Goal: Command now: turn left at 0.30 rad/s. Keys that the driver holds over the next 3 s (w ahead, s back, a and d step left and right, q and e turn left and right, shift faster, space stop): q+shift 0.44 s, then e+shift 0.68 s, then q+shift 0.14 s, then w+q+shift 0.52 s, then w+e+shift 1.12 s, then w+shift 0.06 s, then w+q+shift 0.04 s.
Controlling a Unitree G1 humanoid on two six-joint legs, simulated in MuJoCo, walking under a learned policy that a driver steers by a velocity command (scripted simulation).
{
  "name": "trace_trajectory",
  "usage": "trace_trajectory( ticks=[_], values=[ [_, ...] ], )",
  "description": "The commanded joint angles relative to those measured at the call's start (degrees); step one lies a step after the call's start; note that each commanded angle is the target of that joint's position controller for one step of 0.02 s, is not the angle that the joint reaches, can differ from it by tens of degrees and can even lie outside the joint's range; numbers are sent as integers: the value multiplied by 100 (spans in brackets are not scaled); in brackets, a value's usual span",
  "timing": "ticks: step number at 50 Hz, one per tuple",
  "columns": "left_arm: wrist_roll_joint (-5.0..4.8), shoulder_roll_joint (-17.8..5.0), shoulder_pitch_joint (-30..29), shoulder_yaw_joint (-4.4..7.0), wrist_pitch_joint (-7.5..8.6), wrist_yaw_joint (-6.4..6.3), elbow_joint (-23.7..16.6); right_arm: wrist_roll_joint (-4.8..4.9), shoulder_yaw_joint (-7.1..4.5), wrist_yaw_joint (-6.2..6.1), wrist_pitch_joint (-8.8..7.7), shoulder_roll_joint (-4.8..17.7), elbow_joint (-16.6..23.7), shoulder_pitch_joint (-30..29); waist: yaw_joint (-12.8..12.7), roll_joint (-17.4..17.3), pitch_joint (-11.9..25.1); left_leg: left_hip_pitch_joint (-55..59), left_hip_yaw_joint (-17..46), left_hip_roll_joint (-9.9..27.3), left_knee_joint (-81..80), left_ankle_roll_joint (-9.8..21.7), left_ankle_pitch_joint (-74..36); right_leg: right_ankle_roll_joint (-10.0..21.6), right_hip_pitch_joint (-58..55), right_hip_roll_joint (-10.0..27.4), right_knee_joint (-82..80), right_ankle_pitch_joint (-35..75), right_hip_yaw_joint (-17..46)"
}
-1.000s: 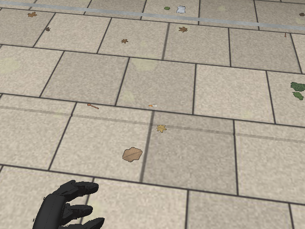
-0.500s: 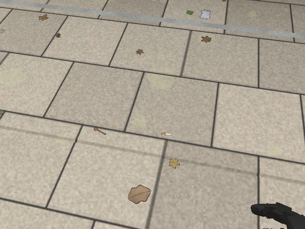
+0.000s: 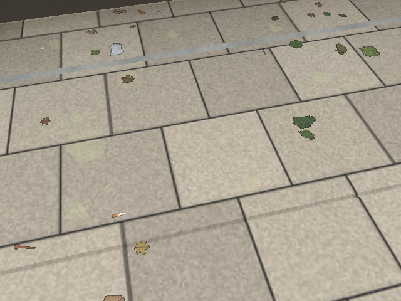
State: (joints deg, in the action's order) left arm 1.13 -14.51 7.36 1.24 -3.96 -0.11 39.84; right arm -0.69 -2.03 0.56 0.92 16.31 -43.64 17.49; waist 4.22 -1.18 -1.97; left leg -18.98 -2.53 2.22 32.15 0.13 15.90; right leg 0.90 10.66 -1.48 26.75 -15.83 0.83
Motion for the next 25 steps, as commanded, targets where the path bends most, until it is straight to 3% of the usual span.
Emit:
trace_trajectory(
  ticks=[1, 3, 4, 6, 10, 15, 16, 17, 18, 19, 20, 21, 22, 23, 25],
  values=[
    [52, -1341, 427, 379, 114, -161, -269, 49, -201, 11, 15, 723, 559, -399, -684, 1279, 221, -790, 329, -265, 1861, 26, 1631, 1190, -239, 2249, -1003, 2415, 1272],
    [35, -838, -92, 202, 141, -192, -348, 70, -353, 14, 157, 793, 324, 15, -289, 992, 17, -898, 348, -306, 2891, 14, 1263, 1003, -44, 1777, -938, 2814, 441],
    [5, -750, -212, 173, 170, -235, -363, 27, -386, 28, 215, 772, 285, 120, -212, 1129, 8, -980, 282, -289, 3078, -25, 1055, 918, -126, 1668, -905, 2980, 165],
    [14, -639, -161, 159, 179, -270, -389, -1, -373, 71, 257, 636, 270, 141, -284, 1055, 83, -1106, 144, -242, 3076, -165, 888, 913, -427, 1594, -810, 2979, -108],
    [43, -733, 86, 229, 208, -274, -285, 21, -290, 201, 326, 349, 575, -287, -513, 1047, 118, -925, 0, -59, 1964, -192, 808, 933, -734, 1839, -640, 2571, -276],
    [15, -1023, 130, 377, 269, -129, -210, 73, -316, 248, 313, 384, 845, -326, -486, 1105, 307, -36, -383, -194, 736, 101, 798, 686, -525, 2111, -43, 2609, -513],
    [-42, -1045, 82, 396, 271, -98, -201, 43, -325, 227, 281, 360, 832, -188, -329, 917, 350, 357, -418, -265, 174, 181, 366, 486, -301, 2067, 349, 2344, -721],
    [-69, -1004, 222, 408, 274, -59, -136, -31, -372, 165, 208, 490, 738, 91, -152, 391, 469, 983, -23, -274, -533, 307, -366, 152, 153, 1842, 1125, 1581, -991],
    [-49, -749, 397, 351, 251, -18, -276, -99, -553, 69, 115, 1274, 750, 341, -124, -1190, 454, 1722, 2008, 953, -1295, 673, -2035, -283, 1476, 1149, 2769, -578, -1401],
    [33, -465, -290, 222, 149, -72, -753, 23, -725, 84, 87, 1868, 744, 749, 111, -1758, 561, 1823, 3609, 1893, -1238, 1744, -4025, -479, 2672, 138, 3725, -2492, -564],
    [85, -641, -365, 228, 113, -108, -689, 87, -705, 79, 105, 1632, 751, 817, 192, -762, 688, 2017, 3251, 1782, -1261, 1921, -3325, -460, 2858, 353, 4214, -2252, 18],
    [13, -660, -331, 243, 135, -108, -614, 75, -621, 29, 153, 1397, 789, 442, 14, -515, 361, 1654, 2837, 1481, -1327, 1796, -2500, -404, 2857, 433, 4215, -1694, 151],
    [-28, -723, -276, 266, 186, -105, -527, 56, -547, -19, 214, 1193, 876, -70, -229, -347, 106, 1330, 2432, 1039, -1405, 1505, -1909, -382, 2738, 560, 3869, -1061, 235],
    [20, -842, -33, 304, 185, -103, -396, 88, -465, -63, 228, 982, 966, -459, -381, -486, 161, 1285, 2057, 843, -1401, 1337, -2098, -379, 2559, 540, 3776, -692, 119],
    [42, -867, 515, 313, 112, -61, -47, 72, -334, -66, 185, 720, 990, -562, -452, -401, 557, 1282, 1560, 710, -1338, 1235, -2888, -400, 2025, 411, 3881, -411, -71]
  ],
)
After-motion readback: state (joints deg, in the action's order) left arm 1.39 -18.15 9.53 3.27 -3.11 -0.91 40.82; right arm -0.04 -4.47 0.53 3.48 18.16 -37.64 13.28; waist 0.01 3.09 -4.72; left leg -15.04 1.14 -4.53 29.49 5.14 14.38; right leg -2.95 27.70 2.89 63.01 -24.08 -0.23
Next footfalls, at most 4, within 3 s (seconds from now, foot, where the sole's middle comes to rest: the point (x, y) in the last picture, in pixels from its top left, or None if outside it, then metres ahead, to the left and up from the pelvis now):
0.34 left None -0.02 0.11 -0.77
0.98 right None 0.02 -0.07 -0.77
1.70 left None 0.29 0.23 -0.77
2.16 right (104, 235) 0.75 0.34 -0.77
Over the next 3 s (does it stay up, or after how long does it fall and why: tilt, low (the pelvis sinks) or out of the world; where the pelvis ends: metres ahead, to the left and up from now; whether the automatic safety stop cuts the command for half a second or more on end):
stays up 1.30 0.40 -0.03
